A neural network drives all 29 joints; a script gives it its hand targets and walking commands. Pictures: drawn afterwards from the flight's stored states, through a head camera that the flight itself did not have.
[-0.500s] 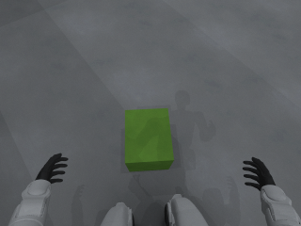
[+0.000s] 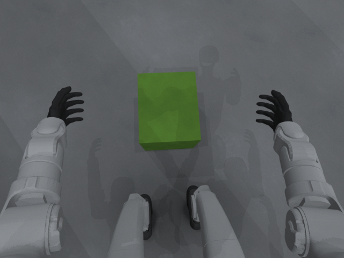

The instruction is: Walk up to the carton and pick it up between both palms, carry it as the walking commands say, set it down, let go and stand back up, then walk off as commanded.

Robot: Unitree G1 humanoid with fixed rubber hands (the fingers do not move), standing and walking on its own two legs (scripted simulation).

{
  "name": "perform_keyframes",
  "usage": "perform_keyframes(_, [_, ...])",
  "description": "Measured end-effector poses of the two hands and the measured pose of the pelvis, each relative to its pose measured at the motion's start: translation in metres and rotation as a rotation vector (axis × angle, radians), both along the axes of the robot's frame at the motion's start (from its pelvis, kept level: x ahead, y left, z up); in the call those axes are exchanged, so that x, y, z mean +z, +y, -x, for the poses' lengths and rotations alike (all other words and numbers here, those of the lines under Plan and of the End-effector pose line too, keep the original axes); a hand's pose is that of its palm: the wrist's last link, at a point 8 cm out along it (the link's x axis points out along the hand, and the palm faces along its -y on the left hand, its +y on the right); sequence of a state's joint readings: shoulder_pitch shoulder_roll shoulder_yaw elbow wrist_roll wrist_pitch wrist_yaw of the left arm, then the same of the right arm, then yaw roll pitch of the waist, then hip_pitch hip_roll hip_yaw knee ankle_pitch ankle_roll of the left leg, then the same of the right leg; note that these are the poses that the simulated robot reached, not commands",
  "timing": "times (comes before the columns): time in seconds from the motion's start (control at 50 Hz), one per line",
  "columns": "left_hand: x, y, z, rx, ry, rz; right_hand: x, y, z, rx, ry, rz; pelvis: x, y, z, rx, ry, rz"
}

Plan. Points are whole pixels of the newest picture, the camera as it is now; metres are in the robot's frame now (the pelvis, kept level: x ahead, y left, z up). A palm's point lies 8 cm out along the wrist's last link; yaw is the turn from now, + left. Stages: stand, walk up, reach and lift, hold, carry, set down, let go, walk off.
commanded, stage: reach and lift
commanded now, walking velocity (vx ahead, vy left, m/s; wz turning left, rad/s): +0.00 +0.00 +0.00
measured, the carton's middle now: (167, 114) +0.56 -0.03 -0.56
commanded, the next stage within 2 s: none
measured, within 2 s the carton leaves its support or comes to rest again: neither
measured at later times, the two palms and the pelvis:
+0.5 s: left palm (87, 79) +0.55 +0.20 -0.14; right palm (249, 83) +0.51 -0.24 -0.14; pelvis +0.00 +0.00 -0.03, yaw +0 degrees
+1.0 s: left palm (100, 94) +0.55 +0.19 -0.24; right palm (232, 96) +0.52 -0.23 -0.25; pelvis -0.01 +0.00 -0.13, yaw +0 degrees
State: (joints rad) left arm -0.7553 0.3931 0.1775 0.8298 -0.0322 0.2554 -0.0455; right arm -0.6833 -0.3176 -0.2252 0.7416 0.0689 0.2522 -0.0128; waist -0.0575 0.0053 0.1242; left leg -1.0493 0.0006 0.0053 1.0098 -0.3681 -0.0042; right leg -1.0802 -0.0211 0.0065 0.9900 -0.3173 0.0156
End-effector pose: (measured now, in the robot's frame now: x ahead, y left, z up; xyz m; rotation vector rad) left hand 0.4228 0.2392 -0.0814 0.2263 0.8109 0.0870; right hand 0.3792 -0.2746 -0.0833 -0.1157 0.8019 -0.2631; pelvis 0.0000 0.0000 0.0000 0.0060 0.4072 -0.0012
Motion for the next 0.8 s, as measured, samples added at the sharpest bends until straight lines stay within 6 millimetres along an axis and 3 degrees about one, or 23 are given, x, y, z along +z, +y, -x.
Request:
perform_keyframes(0.24, [-0.026,-0.027,-0.070,-0.001,-0.076,0.082,-0.029,0.017,-0.064,-0.013,-0.081,-0.057,-0.018,-0.003,0.001,0.001,0.208,-0.004])
perform_keyframes(0.48, [-0.053,-0.042,-0.120,0.001,-0.154,0.125,-0.054,0.032,-0.125,-0.013,-0.161,-0.094,-0.031,-0.005,-0.001,0.003,0.355,0.000])
perform_keyframes(0.6, [-0.061,-0.050,-0.132,-0.003,-0.180,0.135,-0.060,0.040,-0.139,0.000,-0.186,-0.095,-0.035,-0.004,-0.004,0.005,0.408,0.003])
perform_keyframes(0.8, [-0.094,-0.047,-0.121,0.020,-0.161,0.144,-0.093,0.040,-0.131,-0.003,-0.167,-0.091,-0.059,-0.002,-0.001,0.009,0.458,0.004])
